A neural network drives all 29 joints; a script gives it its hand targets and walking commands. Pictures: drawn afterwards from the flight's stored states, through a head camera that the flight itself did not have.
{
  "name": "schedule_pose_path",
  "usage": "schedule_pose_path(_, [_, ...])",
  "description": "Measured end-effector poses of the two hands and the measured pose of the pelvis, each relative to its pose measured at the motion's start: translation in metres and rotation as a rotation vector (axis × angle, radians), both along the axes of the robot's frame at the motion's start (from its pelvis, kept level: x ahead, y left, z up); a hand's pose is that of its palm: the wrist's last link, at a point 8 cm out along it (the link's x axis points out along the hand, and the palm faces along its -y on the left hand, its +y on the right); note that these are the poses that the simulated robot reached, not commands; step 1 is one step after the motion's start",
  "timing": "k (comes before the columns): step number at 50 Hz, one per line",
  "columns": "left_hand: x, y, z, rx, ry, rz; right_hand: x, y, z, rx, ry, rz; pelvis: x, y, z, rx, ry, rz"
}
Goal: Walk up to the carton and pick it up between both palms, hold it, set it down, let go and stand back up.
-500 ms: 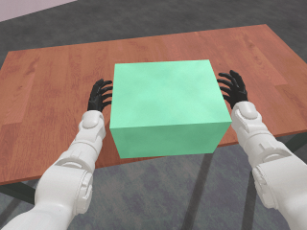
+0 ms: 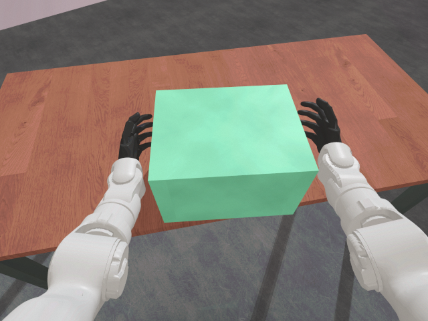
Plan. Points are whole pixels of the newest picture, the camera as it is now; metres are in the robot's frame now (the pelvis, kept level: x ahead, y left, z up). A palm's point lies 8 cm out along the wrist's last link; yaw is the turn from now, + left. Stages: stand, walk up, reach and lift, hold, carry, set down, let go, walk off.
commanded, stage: reach and lift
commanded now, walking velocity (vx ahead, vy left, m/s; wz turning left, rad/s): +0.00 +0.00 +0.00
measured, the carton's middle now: (225, 153) +0.46 +0.00 +0.02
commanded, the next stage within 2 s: none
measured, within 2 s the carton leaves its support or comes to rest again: leaves its support in 0.96 s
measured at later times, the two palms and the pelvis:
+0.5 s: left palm (131, 152) +0.42 +0.19 +0.06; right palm (327, 150) +0.42 -0.18 +0.08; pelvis +0.02 +0.01 +0.02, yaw +0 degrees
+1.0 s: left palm (128, 155) +0.42 +0.19 +0.07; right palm (327, 150) +0.41 -0.18 +0.08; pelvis +0.03 +0.01 +0.03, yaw +0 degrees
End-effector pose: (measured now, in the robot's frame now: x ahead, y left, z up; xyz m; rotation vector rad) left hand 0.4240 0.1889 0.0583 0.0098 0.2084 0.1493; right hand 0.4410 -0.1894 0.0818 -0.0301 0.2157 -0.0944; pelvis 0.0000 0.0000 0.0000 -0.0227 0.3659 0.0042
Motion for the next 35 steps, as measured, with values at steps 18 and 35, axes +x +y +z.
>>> schedule_pose_path(18, [0.002,-0.001,0.001,-0.016,-0.002,0.003,-0.011,0.006,0.001,-0.016,-0.010,0.001,0.007,0.001,0.013,0.006,-0.056,0.004])
schedule_pose_path(35, [0.001,-0.002,0.005,0.001,-0.009,-0.025,-0.022,0.005,-0.001,-0.021,-0.046,-0.025,0.025,0.010,0.024,0.011,-0.141,-0.018])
